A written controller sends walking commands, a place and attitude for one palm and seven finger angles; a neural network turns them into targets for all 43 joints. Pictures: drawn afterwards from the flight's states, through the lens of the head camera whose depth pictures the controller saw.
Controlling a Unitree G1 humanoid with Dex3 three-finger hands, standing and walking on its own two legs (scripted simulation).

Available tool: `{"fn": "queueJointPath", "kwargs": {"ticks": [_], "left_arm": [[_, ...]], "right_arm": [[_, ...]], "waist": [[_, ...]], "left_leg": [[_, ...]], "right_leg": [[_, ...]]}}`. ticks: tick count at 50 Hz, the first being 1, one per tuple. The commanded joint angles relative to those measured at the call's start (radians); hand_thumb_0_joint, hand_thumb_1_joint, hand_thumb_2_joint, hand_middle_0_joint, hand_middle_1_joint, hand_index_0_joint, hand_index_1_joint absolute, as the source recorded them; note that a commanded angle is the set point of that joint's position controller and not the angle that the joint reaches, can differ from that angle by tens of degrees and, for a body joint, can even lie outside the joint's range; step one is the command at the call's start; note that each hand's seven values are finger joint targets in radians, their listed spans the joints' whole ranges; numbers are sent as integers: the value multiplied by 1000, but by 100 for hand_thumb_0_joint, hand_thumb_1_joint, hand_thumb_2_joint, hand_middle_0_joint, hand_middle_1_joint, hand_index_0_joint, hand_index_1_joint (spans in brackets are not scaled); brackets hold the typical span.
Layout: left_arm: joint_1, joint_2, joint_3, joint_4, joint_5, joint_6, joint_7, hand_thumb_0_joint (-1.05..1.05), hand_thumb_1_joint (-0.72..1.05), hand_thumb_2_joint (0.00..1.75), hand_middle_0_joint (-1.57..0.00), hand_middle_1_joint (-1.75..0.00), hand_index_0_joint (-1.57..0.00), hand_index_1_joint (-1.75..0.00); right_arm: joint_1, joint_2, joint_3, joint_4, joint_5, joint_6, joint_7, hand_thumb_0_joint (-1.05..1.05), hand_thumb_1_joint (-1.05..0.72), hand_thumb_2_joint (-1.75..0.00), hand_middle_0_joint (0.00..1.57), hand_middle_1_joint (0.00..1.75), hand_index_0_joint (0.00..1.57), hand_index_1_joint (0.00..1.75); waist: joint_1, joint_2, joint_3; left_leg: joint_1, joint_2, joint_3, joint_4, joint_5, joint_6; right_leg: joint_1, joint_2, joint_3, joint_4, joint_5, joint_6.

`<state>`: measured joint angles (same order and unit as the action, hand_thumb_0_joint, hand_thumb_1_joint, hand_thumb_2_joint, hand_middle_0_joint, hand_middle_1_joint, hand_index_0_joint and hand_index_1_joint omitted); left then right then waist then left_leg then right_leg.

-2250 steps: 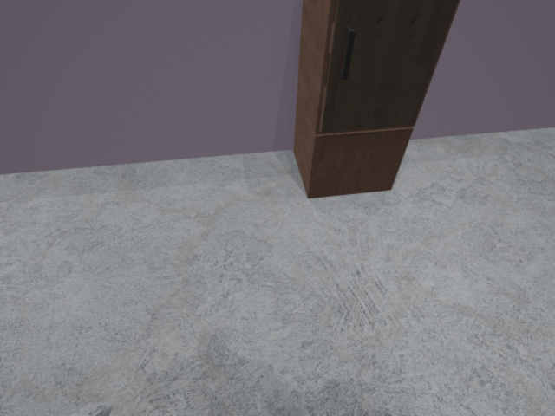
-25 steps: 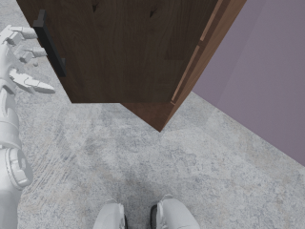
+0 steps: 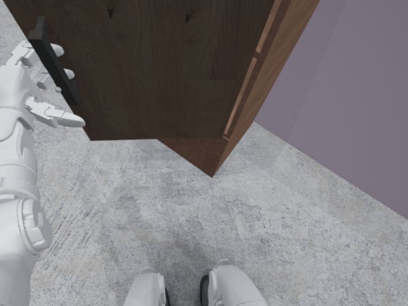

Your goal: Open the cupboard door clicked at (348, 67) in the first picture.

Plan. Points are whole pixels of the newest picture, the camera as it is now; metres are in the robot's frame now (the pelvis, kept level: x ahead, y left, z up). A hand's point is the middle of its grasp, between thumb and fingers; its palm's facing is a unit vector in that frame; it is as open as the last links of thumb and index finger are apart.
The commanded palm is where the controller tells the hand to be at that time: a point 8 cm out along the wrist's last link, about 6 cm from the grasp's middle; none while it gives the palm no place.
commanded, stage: slide the fingers in behind the handle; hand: left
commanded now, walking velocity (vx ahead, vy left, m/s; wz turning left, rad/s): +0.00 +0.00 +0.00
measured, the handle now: (59, 66) +0.55 +0.23 +0.07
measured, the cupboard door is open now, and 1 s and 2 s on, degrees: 41 41 43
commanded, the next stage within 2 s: close the thumb around the handle in 0.84 s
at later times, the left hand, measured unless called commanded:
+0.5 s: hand (71, 90) +0.50 +0.20 +0.07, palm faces +0.02 -1.00 -0.01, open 14.0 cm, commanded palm +0.48 +0.25 +0.06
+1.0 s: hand (73, 90) +0.50 +0.20 +0.06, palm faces +0.01 -1.00 -0.02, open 13.9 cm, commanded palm +0.48 +0.25 +0.06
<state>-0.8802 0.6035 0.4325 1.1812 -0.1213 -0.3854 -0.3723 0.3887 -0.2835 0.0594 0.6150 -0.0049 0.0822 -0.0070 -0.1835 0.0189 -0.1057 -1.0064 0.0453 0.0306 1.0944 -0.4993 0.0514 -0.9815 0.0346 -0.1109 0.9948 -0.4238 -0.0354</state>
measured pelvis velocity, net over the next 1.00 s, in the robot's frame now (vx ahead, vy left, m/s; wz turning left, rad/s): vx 0.00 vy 0.00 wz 0.00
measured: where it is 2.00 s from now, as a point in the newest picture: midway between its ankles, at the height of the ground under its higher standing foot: outside the picture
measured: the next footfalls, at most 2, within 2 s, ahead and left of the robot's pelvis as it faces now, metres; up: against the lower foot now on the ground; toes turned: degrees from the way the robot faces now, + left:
none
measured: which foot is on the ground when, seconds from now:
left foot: down 0.00-1.00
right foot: down 0.00-1.00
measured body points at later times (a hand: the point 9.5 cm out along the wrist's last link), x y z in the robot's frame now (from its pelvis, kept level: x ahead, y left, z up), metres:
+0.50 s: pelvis +0.00 +0.00 +0.00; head +0.13 +0.02 +0.43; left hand +0.49 +0.26 +0.07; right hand +0.02 -0.26 -0.11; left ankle +0.00 +0.08 -0.66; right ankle +0.02 -0.11 -0.66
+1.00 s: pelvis +0.00 +0.00 +0.00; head +0.14 +0.03 +0.43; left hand +0.50 +0.26 +0.06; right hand +0.01 -0.26 -0.11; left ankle +0.00 +0.08 -0.66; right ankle +0.02 -0.11 -0.66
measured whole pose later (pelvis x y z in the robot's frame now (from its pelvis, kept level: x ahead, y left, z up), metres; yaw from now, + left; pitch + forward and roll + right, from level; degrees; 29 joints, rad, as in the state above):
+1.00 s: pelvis +0.00 +0.00 +0.00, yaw +0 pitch +23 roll -4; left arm -0.87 0.52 0.39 1.17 -0.10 -0.42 -0.27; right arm 0.39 -0.27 0.05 0.62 -0.01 0.06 0.01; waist -0.18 0.03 -0.11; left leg -1.00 0.04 0.04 1.10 -0.50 0.06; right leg -0.98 0.03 -0.10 1.01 -0.43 -0.03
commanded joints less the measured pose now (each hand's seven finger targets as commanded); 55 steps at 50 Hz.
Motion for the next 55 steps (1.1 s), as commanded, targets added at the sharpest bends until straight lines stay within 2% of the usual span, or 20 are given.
{"fn": "queueJointPath", "kwargs": {"ticks": [1, 4, 5, 6, 7, 10, 12, 14, 16, 22, 25, 26, 27, 32, 36, 39, 40, 47, 50, 55], "left_arm": [[-395, 305, 61, -243, -9, -75, 28, 0, -50, 30, -30, -120, -30, -120], [-393, 240, 14, -267, -1, -85, 40, 0, -50, 30, -30, -120, -30, -120], [-390, 208, -3, -278, -11, -89, 39, 0, -50, 30, -30, -120, -30, -120], [-396, 226, 9, -273, -11, -91, 39, 0, -50, 30, -30, -120, -30, -120], [-371, 190, -9, -244, -15, -85, 38, 0, -50, 30, -30, -120, -30, -120], [-419, 188, -5, -209, -26, -71, 48, 0, -50, 30, -30, -120, -30, -120], [-415, 231, 22, -219, -13, -72, 55, 0, -50, 30, -30, -120, -30, -120], [-400, 228, 21, -259, -2, -88, 64, 0, -50, 30, -30, -120, -30, -120], [-398, 184, -2, -296, -7, -109, 70, 0, -50, 30, -30, -120, -30, -120], [-375, 102, -47, -228, -16, -90, 82, 0, -50, 30, -30, -120, -30, -120], [-400, 171, -4, -233, 1, -87, 101, 0, -50, 30, -30, -120, -30, -120], [-391, 166, -14, -230, 11, -90, 100, 0, -50, 30, -30, -120, -30, -120], [-399, 139, -39, -213, 14, -88, 97, 0, -50, 30, -30, -120, -30, -120], [-419, 177, -3, -206, -7, -101, 80, 0, -50, 30, -30, -120, -30, -120], [-422, 170, -12, -278, -4, -125, 79, 0, -50, 30, -30, -120, -30, -120], [-405, 131, -36, -213, -5, -104, 83, 0, -50, 30, -30, -120, -30, -120], [-416, 160, -9, -221, -11, -104, 86, 0, -50, 30, -30, -120, -30, -120], [-414, 166, -9, -222, 6, -104, 103, 0, -50, 30, -30, -120, -30, -120], [-435, 158, -14, -221, 4, -111, 106, 0, -33, 37, -31, -122, -31, -122], [-422, 189, 7, -233, 0, -110, 93, 0, -5, 49, -33, -125, -33, -125]], "right_arm": [[180, -184, -70, -52, -1, -15, -17, 0, -90, -90, 20, 30, 20, 30], [173, -179, -73, -51, -3, -16, -9, 0, -90, -90, 20, 30, 20, 30], [175, -177, -74, -55, -4, -17, -8, 0, -90, -90, 20, 30, 20, 30], [174, -181, -76, -46, -2, -16, -8, 0, -90, -90, 20, 30, 20, 30], [172, -177, -77, -48, 1, -15, -7, 0, -90, -90, 20, 30, 20, 30], [171, -181, -73, -43, 1, -20, -12, 0, -90, -90, 20, 30, 20, 30], [173, -182, -73, -43, 0, -21, -14, 0, -90, -90, 20, 30, 20, 30], [170, -175, -75, -50, -3, -25, -10, 0, -90, -90, 20, 30, 20, 30], [171, -169, -78, -48, -8, -28, -3, 0, -90, -90, 20, 30, 20, 30], [160, -168, -81, -43, 1, -24, 2, 0, -90, -90, 20, 30, 20, 30], [168, -174, -79, -46, -3, -26, -3, 0, -90, -90, 20, 30, 20, 30], [168, -172, -79, -47, -2, -26, -2, 0, -90, -90, 20, 30, 20, 30], [163, -168, -76, -44, -2, -28, -2, 0, -90, -90, 20, 30, 20, 30], [162, -172, -73, -43, -2, -33, -7, 0, -90, -90, 20, 30, 20, 30], [162, -171, -78, -45, -7, -36, -3, 0, -90, -90, 20, 30, 20, 30], [167, -174, -79, -36, -4, -32, -1, 0, -90, -90, 20, 30, 20, 30], [169, -178, -78, -39, -5, -32, -6, 0, -90, -90, 20, 30, 20, 30], [169, -174, -77, -39, -6, -32, -5, 0, -90, -90, 20, 30, 20, 30], [173, -177, -76, -42, -9, -34, -5, 0, -90, -90, 20, 30, 20, 30], [174, -176, -75, -44, -8, -33, -7, 0, -90, -90, 20, 30, 20, 30]], "waist": [[20, 163, -512], [13, 197, -493], [4, 186, -504], [9, 176, -510], [5, 158, -488], [-17, 100, -425], [0, 121, -464], [18, 159, -505], [15, 181, -547], [1, 116, -443], [9, 119, -440], [11, 133, -471], [-1, 134, -440], [-1, 108, -461], [17, 200, -545], [-5, 128, -466], [-3, 119, -461], [8, 157, -478], [-6, 122, -466], [7, 145, -500]], "left_leg": [[360, -15, -89, -116, 453, -18], [410, -10, -94, -122, 462, -26], [425, -9, -95, -116, 488, -22], [430, -6, -101, -119, 489, -28], [417, -8, -97, -122, 476, -26], [341, -14, -91, -124, 394, -13], [340, -17, -86, -124, 404, -15], [378, -16, -88, -121, 447, -21], [437, -11, -95, -112, 517, -28], [384, -12, -94, -128, 436, -26], [347, -21, -87, -132, 398, -19], [363, -21, -87, -130, 413, -22], [361, -18, -89, -130, 404, -23], [328, -20, -85, -118, 394, -18], [437, -14, -100, -114, 486, -32], [403, -10, -107, -120, 442, -29], [383, -13, -103, -119, 438, -24], [403, -13, -106, -122, 446, -31], [385, -15, -107, -119, 430, -24], [388, -16, -100, -116, 456, -25]], "right_leg": [[255, 21, 90, -88, 332, 12], [210, 22, 81, -94, 309, 11], [205, 26, 79, -91, 326, 9], [208, 25, 77, -90, 324, 10], [208, 25, 78, -97, 319, 11], [214, 24, 84, -105, 287, 14], [243, 19, 91, -99, 306, 15], [244, 18, 89, -88, 326, 11], [226, 21, 84, -79, 359, 11], [202, 22, 76, -94, 306, 13], [234, 19, 85, -95, 297, 10], [230, 17, 86, -92, 304, 11], [207, 17, 83, -93, 292, 10], [239, 17, 93, -88, 308, 13], [204, 19, 82, -73, 325, 7], [176, 23, 72, -85, 286, 11], [193, 22, 75, -86, 292, 10], [178, 20, 75, -82, 287, 9], [179, 22, 73, -80, 280, 9], [213, 21, 79, -77, 314, 8]]}}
